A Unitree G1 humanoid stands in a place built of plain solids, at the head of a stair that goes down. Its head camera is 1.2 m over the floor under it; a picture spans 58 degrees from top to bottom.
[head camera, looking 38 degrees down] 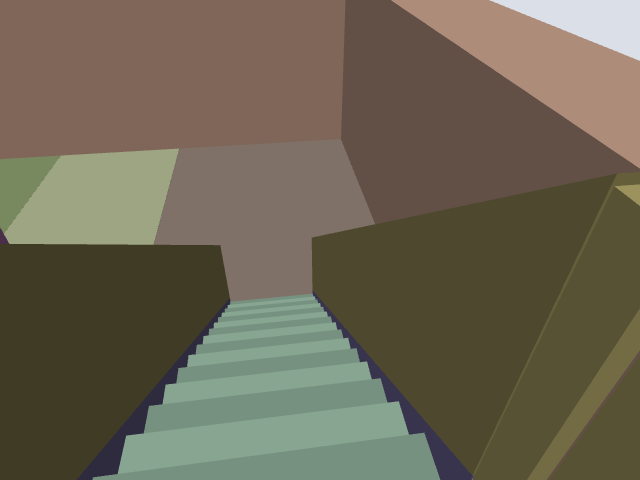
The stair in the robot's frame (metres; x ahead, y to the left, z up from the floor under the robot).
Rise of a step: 0.18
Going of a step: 0.23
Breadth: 1.05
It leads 8 degrees to the left of straight ahead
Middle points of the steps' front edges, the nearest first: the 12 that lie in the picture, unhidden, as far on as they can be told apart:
0.67 0.17 -0.18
0.90 0.20 -0.37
1.13 0.24 -0.55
1.36 0.27 -0.74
1.59 0.30 -0.92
1.82 0.33 -1.11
2.05 0.36 -1.29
2.28 0.39 -1.47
2.51 0.42 -1.66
2.74 0.45 -1.84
2.97 0.49 -2.03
3.20 0.52 -2.21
